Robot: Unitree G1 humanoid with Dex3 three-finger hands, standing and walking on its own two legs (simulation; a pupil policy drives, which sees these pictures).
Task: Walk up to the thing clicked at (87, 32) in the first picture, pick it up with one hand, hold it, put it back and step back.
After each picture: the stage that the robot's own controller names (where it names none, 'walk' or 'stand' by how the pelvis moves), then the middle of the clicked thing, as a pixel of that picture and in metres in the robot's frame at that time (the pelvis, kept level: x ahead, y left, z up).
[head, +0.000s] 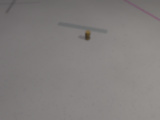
stand; (87, 35) +1.63 -0.05 -0.72
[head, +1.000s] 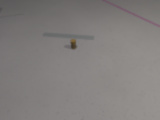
walk; (73, 44) +1.50 +0.24 -0.71
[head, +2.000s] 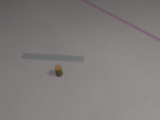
walk; (58, 71) +0.99 +0.32 -0.72
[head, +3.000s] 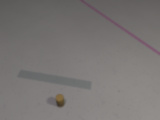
walk; (60, 100) +0.64 +0.21 -0.69
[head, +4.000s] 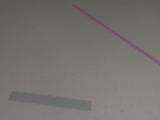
stand; out of the picture +0.42 +0.17 -0.69
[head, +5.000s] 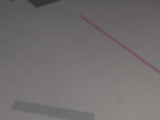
stand; out of the picture +0.38 +0.16 -0.72
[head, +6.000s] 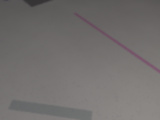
stand; out of the picture +0.39 +0.17 -0.73
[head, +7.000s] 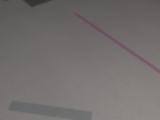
stand; out of the picture +0.38 +0.18 -0.73
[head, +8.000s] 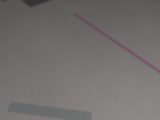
stand; out of the picture +0.37 +0.18 -0.73
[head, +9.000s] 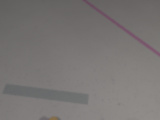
go down; out of the picture +0.39 +0.18 -0.70
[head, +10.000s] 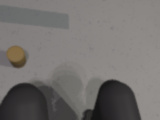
go down; (17, 57) +0.45 +0.23 -0.29
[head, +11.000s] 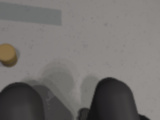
close in; (7, 56) +0.45 +0.24 -0.27
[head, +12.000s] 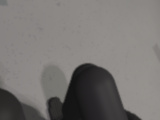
close; out of the picture +0.43 +0.27 -0.23
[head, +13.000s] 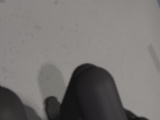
lift; out of the picture +0.42 +0.27 -0.23
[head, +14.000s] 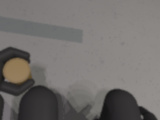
lift; (19, 74) +0.34 +0.23 -0.06
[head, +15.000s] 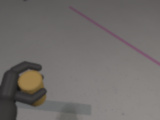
hold; (33, 89) +0.33 +0.17 +0.05
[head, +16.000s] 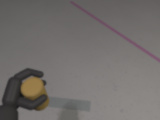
hold; (36, 94) +0.32 +0.17 +0.01
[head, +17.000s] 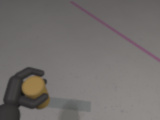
hold; (37, 93) +0.33 +0.17 +0.01
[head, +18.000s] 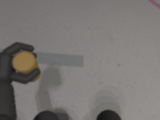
crouch; (28, 68) +0.41 +0.18 -0.06
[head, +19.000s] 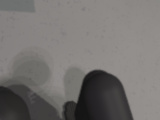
lower; out of the picture +0.44 +0.28 -0.18
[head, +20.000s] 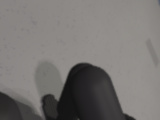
lower; out of the picture +0.44 +0.29 -0.24
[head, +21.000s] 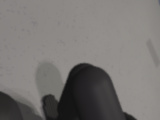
lower; out of the picture +0.44 +0.30 -0.23
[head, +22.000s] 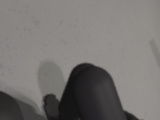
lower; out of the picture +0.44 +0.30 -0.23
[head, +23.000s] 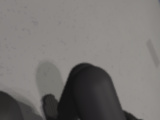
lower; out of the picture +0.44 +0.29 -0.24
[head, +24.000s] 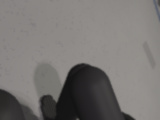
open; out of the picture +0.43 +0.27 -0.24
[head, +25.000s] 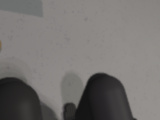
stand; out of the picture +0.44 +0.24 -0.26
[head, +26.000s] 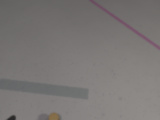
stand; out of the picture +0.40 +0.15 -0.62
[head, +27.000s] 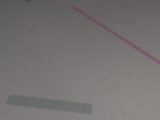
stand; out of the picture +0.40 +0.16 -0.67
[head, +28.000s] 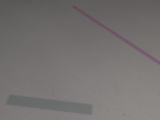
stand; out of the picture +0.39 +0.16 -0.67
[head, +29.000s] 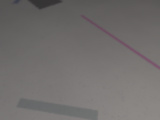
stand; out of the picture +0.41 +0.14 -0.72
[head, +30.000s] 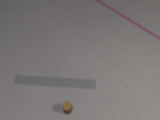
walk; (67, 108) +0.47 +0.12 -0.70
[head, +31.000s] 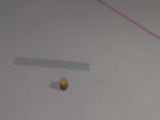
walk; (63, 84) +0.70 +0.13 -0.70
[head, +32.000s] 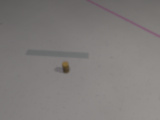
stand; (65, 67) +1.02 +0.24 -0.70
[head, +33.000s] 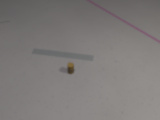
stand; (70, 68) +1.06 +0.14 -0.72
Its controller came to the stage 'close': yes
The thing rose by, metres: 0.72
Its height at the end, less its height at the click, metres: +0.00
